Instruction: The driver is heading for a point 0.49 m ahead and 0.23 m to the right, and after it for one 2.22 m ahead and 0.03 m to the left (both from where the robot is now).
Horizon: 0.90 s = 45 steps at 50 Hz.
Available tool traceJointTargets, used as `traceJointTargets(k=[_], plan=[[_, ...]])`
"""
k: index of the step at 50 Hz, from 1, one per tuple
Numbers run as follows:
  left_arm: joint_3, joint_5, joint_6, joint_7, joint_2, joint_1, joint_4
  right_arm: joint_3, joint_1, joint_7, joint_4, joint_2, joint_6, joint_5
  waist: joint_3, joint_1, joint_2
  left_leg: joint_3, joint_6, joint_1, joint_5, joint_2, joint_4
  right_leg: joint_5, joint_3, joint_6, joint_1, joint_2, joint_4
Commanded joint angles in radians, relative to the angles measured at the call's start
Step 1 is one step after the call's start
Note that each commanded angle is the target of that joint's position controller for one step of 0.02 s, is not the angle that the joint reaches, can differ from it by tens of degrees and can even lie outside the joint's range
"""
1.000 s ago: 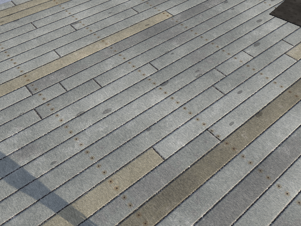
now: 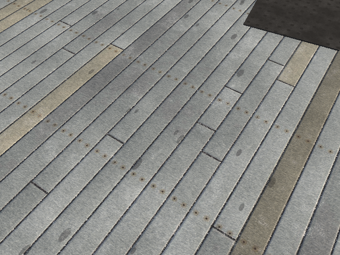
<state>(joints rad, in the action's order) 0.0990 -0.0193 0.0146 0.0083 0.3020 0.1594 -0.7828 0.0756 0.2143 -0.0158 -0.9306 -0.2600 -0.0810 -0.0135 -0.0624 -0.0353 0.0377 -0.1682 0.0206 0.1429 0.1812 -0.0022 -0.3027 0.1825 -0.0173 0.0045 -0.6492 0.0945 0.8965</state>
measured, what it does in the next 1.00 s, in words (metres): walks ahead, turning right: right foot, then left foot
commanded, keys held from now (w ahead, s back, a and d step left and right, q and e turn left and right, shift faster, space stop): e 0.54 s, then w+e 0.46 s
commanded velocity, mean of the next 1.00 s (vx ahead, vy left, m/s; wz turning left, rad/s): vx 0.18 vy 0.00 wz -0.59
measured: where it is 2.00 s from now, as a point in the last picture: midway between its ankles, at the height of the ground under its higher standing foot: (295, 196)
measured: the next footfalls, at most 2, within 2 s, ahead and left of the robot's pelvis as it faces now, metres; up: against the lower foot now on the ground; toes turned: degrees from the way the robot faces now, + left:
right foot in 0.18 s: +0.19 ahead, -0.13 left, +0.00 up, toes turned -8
left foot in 0.64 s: +0.23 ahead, +0.09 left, +0.00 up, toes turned -27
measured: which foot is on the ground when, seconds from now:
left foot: down 0.00-0.16, up 0.18-0.62, down 0.64-1.00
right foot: up 0.00-0.16, down 0.18-0.64, up 0.66-1.00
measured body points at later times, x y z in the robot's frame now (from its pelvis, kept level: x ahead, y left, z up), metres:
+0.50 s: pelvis +0.11 -0.03 -0.01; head +0.15 -0.06 +0.44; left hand +0.33 +0.21 -0.09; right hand +0.19 -0.35 -0.13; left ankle +0.19 +0.13 -0.70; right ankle +0.16 -0.13 -0.75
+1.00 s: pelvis +0.21 -0.07 +0.00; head +0.23 -0.07 +0.44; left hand +0.52 +0.02 -0.09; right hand +0.05 -0.32 -0.12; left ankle +0.19 +0.11 -0.75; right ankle +0.21 -0.26 -0.70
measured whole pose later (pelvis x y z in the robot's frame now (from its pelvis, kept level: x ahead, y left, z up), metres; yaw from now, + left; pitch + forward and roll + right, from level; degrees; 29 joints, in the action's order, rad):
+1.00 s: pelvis +0.21 -0.07 +0.00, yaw -36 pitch +2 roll +0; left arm 0.08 -0.02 0.00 -0.04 0.30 0.17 -0.60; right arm 0.07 0.36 -0.01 -0.82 -0.29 -0.06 0.00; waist 0.01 -0.09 0.02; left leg -0.14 -0.05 0.00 0.31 -0.07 -0.28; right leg 0.15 -0.01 0.03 -0.63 0.07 0.80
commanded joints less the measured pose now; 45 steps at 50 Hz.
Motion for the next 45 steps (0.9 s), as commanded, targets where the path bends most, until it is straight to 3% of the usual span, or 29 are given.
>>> traceJointTargets(k=[1, 5, 7, 8, 9, 10, 11, 12, 13, 14, 15, 17, 20, 24, 27, 29, 30, 31, 32, 33, 34, 35, 37, 40, 45], plan=[[-0.004, 0.005, -0.005, -0.024, 0.011, 0.026, 0.067, 0.033, -0.106, -0.02, 0.084, -0.169, 0.001, 0.012, 0.098, 0.037, -0.126, 0.034, 0.153, 0.004, -0.558, -0.255, 0.07, -0.142, 0.029, -0.003, 0.14, -0.005, -0.137], [0.011, 0.011, -0.021, -0.05, 0.056, -0.026, 0.12, 0.044, -0.094, -0.021, 0.08, -0.202, 0.027, 0.042, 0.096, 0.038, -0.133, 0.027, 0.119, -0.084, -0.526, -0.294, -0.036, -0.055, 0.049, -0.043, 0.168, -0.03, -0.246], [0.027, 0.013, -0.022, -0.053, 0.084, 0.045, 0.114, 0.048, -0.114, -0.024, 0.088, -0.208, 0.04, 0.055, 0.124, 0.084, -0.122, 0.003, 0.08, -0.091, -0.583, -0.274, -0.196, -0.059, 0.088, -0.084, 0.277, -0.08, -0.354], [0.051, 0.017, -0.018, -0.041, 0.133, 0.135, 0.09, 0.041, -0.073, -0.021, 0.081, -0.181, 0.044, 0.047, 0.173, 0.116, -0.057, -0.024, 0.033, -0.042, -0.521, -0.213, -0.372, -0.196, 0.08, -0.12, 0.431, -0.116, -0.433], [0.083, 0.022, -0.019, -0.014, 0.256, 0.195, 0.097, 0.024, -0.039, -0.012, 0.103, -0.137, 0.043, 0.003, 0.24, 0.115, 0.165, -0.055, -0.047, 0.186, -0.116, -0.128, -0.676, -0.693, -0.2, -0.206, 0.652, 0.086, -0.436], [0.067, 0.035, -0.017, -0.007, 0.289, 0.15, 0.138, 0.001, 0.014, 0.002, 0.12, -0.079, 0.041, -0.039, 0.344, 0.032, 0.266, 0.085, -0.098, 0.426, 0.587, 0.024, -0.952, -1.014, -0.525, -0.393, 0.821, 0.269, -0.389], [0.055, 0.037, -0.009, -0.026, 0.245, 0.139, 0.157, 0.011, 0.007, 0.01, 0.123, -0.134, 0.04, 0.006, 0.45, 0.076, 0.146, 0.235, -0.092, 0.496, 0.543, 0.019, -1.05, -0.727, -0.567, -0.457, 0.82, 0.294, -0.478], [0.048, 0.027, -0.001, -0.031, 0.209, 0.079, 0.167, 0.018, -0.064, 0.008, 0.136, -0.165, 0.042, 0.038, 0.338, 0.074, 0.073, 0.24, -0.069, 0.542, 0.444, -0.014, -1.026, -0.483, -0.489, -0.394, 0.714, 0.239, -0.523], [0.04, 0.007, -0.002, -0.022, 0.175, 0.021, 0.167, 0.022, -0.093, -0.006, 0.13, -0.164, 0.05, 0.029, 0.242, 0.055, 0.006, 0.242, -0.065, 0.547, 0.352, -0.047, -0.956, -0.307, -0.406, -0.315, 0.611, 0.17, -0.547], [0.029, 0.003, -0.01, -0.011, 0.147, -0.016, 0.174, 0.027, -0.108, -0.02, 0.126, -0.168, 0.063, 0.015, 0.192, 0.038, 0.006, 0.243, -0.067, 0.51, 0.297, -0.064, -0.886, -0.213, -0.356, -0.272, 0.507, 0.131, -0.568], [0.026, 0.013, -0.016, -0.004, 0.145, -0.036, 0.182, 0.029, -0.105, -0.024, 0.13, -0.169, 0.072, 0.006, 0.173, 0.02, 0.034, 0.234, -0.07, 0.449, 0.253, -0.053, -0.852, -0.188, -0.327, -0.257, 0.42, 0.099, -0.581], [0.028, 0.03, -0.016, 0.008, 0.154, -0.029, 0.191, 0.026, -0.08, -0.025, 0.131, -0.145, 0.074, 0.003, 0.19, 0.009, 0.058, 0.23, -0.076, 0.394, 0.208, -0.028, -0.783, -0.221, -0.31, -0.255, 0.383, 0.074, -0.587], [0.034, 0.019, -0.015, 0.021, 0.167, -0.005, 0.192, 0.016, -0.1, -0.03, 0.144, -0.122, 0.072, 0.005, 0.208, 0.024, 0.064, 0.25, -0.091, 0.392, 0.177, -0.011, -0.651, -0.183, -0.336, -0.251, 0.412, 0.068, -0.578], [0.034, 0.018, -0.028, 0.028, 0.166, -0.015, 0.203, 0.014, -0.13, -0.024, 0.161, -0.127, 0.07, 0.011, 0.188, 0.042, 0.097, 0.267, -0.097, 0.346, 0.142, 0.008, -0.519, 0.009, -0.394, -0.232, 0.383, 0.046, -0.588], [0.033, 0.018, -0.037, 0.025, 0.164, -0.01, 0.208, 0.016, -0.129, -0.014, 0.17, -0.134, 0.059, 0.017, 0.178, 0.051, 0.119, 0.271, -0.086, 0.298, 0.161, 0.025, -0.421, 0.016, -0.452, -0.222, 0.397, 0.041, -0.572], [0.03, 0.01, -0.043, 0.025, 0.159, -0.012, 0.214, 0.019, -0.095, -0.002, 0.168, -0.142, 0.048, 0.024, 0.193, 0.038, 0.125, 0.254, -0.062, 0.218, 0.15, 0.033, -0.311, 0.181, -0.484, -0.208, 0.384, 0.023, -0.576], [0.027, 0.005, -0.047, 0.027, 0.156, -0.027, 0.217, 0.021, -0.058, 0.003, 0.158, -0.139, 0.044, 0.027, 0.183, 0.011, 0.123, 0.233, -0.043, 0.133, 0.104, 0.036, -0.21, 0.279, -0.481, -0.187, 0.332, -0.003, -0.57], [0.021, 0.0, -0.05, 0.03, 0.142, -0.022, 0.215, 0.028, -0.008, 0.005, 0.143, -0.148, 0.042, 0.026, 0.166, -0.015, 0.102, 0.229, -0.016, 0.019, 0.078, 0.011, -0.109, 0.374, -0.458, -0.151, 0.246, -0.047, -0.538], [0.007, 0.0, -0.05, 0.032, 0.088, 0.002, 0.215, 0.043, 0.065, 0.001, 0.133, -0.207, 0.042, 0.01, 0.188, -0.024, -0.034, 0.393, 0.049, -0.134, 0.204, -0.176, -0.032, 0.476, -0.351, -0.091, 0.095, -0.127, -0.327], [0.0, -0.013, -0.036, 0.028, 0.056, -0.013, 0.259, 0.06, 0.084, 0.003, 0.129, -0.3, 0.042, -0.022, 0.127, -0.006, -0.292, 0.724, 0.173, -0.146, 0.44, -0.368, 0.096, 0.424, -0.133, -0.063, -0.136, -0.266, -0.092], [0.016, 0.003, -0.016, 0.021, 0.135, -0.053, 0.275, 0.058, 0.025, 0.004, 0.158, -0.274, 0.028, -0.032, 0.053, -0.001, -0.283, 0.813, 0.224, -0.063, 0.527, -0.42, 0.128, 0.325, -0.164, -0.045, -0.204, -0.156, 0.045], [0.029, 0.007, -0.013, 0.013, 0.173, -0.031, 0.255, 0.044, -0.038, -0.007, 0.181, -0.219, 0.022, -0.012, 0.03, 0.023, -0.24, 0.705, 0.186, -0.042, 0.49, -0.371, 0.125, 0.234, -0.165, -0.032, -0.197, -0.132, 0.104], [0.03, 0.014, -0.018, 0.005, 0.149, 0.026, 0.216, 0.03, -0.054, -0.022, 0.192, -0.172, 0.022, 0.016, 0.039, 0.029, -0.203, 0.544, 0.118, -0.075, 0.373, -0.292, 0.119, 0.136, -0.117, 0.005, -0.192, -0.111, 0.198], [0.013, 0.004, -0.007, -0.01, 0.089, -0.012, 0.229, 0.023, 0.03, -0.024, 0.181, -0.165, 0.01, 0.004, 0.021, -0.012, -0.169, 0.38, 0.111, -0.075, 0.222, -0.258, 0.147, 0.032, -0.064, 0.027, -0.199, -0.078, 0.251], [-0.006, -0.003, 0.005, -0.029, 0.055, -0.102, 0.279, 0.033, 0.101, -0.011, 0.176, -0.199, 0.006, 0.005, -0.005, -0.06, -0.175, 0.234, 0.128, -0.118, 0.075, -0.268, 0.164, -0.055, -0.024, 0.048, -0.169, -0.034, 0.035]])
Keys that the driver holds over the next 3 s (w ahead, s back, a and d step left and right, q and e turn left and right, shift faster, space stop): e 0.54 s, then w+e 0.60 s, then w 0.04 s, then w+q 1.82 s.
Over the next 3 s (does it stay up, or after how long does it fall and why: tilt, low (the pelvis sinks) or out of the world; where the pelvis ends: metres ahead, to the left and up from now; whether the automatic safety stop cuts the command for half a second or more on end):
stays up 1.16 -0.57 -0.01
